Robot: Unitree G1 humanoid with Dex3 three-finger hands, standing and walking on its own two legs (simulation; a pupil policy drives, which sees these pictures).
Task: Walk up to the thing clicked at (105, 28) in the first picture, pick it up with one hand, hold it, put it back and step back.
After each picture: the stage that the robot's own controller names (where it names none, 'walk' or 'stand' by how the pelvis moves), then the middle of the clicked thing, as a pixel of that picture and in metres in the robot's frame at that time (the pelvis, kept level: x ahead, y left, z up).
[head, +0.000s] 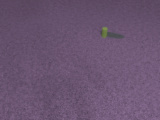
stand; (104, 32) +1.51 -0.24 -0.72
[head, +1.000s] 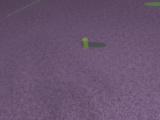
walk; (85, 43) +1.38 +0.13 -0.70
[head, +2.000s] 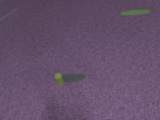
walk; (59, 79) +0.83 +0.34 -0.72
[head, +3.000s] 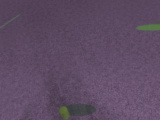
walk; (64, 112) +0.48 +0.25 -0.71
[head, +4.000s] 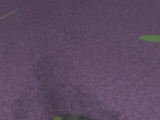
stand; out of the picture +0.39 +0.21 -0.70
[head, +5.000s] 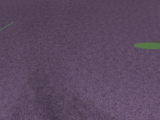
stand; out of the picture +0.35 +0.21 -0.72
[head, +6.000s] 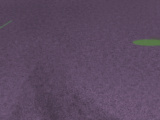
stand; out of the picture +0.36 +0.22 -0.73
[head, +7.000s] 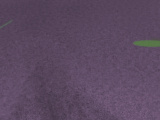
stand; out of the picture +0.35 +0.22 -0.73
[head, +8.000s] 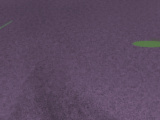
stand; out of the picture +0.35 +0.22 -0.73
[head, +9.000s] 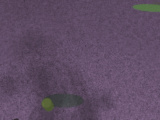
go down; (47, 104) +0.38 +0.22 -0.61
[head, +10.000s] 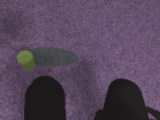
go down; (26, 61) +0.42 +0.27 -0.30
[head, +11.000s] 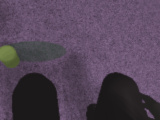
close in; (9, 57) +0.42 +0.29 -0.28
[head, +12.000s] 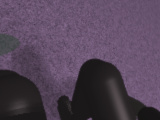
close in; out of the picture +0.39 +0.31 -0.21
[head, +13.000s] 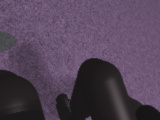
close; out of the picture +0.38 +0.32 -0.22
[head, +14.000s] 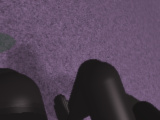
lift; out of the picture +0.36 +0.30 -0.22
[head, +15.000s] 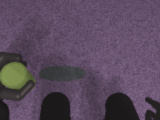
lift; (20, 79) +0.32 +0.22 -0.01
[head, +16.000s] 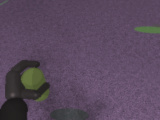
hold; (36, 85) +0.33 +0.18 +0.01
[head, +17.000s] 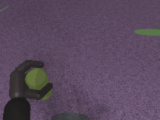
hold; (40, 85) +0.33 +0.17 +0.01
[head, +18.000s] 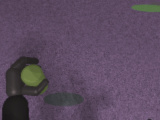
crouch; (35, 80) +0.35 +0.18 -0.04
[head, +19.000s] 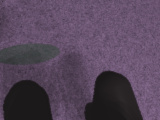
lower; out of the picture +0.45 +0.29 -0.10
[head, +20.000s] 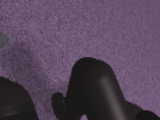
lower; out of the picture +0.40 +0.33 -0.22
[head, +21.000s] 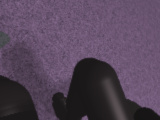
lower; out of the picture +0.40 +0.33 -0.22
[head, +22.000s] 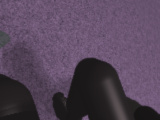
lower; out of the picture +0.39 +0.33 -0.22
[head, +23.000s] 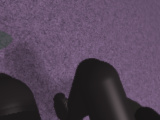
lower; out of the picture +0.39 +0.33 -0.22
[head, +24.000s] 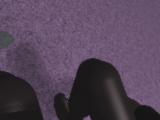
open; out of the picture +0.38 +0.31 -0.22
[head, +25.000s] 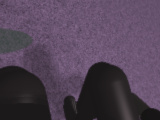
stand; out of the picture +0.38 +0.30 -0.23
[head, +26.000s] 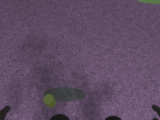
stand; (49, 101) +0.39 +0.21 -0.56
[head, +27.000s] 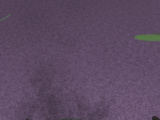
stand; out of the picture +0.36 +0.20 -0.66
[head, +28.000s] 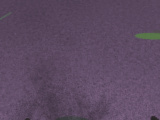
stand; out of the picture +0.37 +0.20 -0.67
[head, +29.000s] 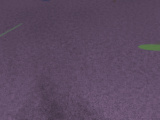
stand; out of the picture +0.39 +0.19 -0.72
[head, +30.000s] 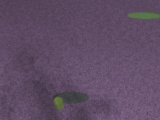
walk; (58, 103) +0.46 +0.17 -0.70
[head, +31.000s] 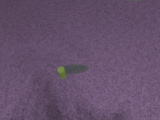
walk; (61, 72) +0.74 +0.25 -0.69
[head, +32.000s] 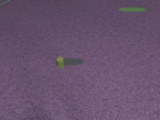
stand; (60, 62) +1.01 +0.25 -0.71
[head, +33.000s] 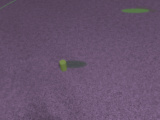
stand; (63, 65) +0.98 +0.23 -0.72
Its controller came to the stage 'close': yes
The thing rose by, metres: 0.72
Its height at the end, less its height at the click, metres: +0.00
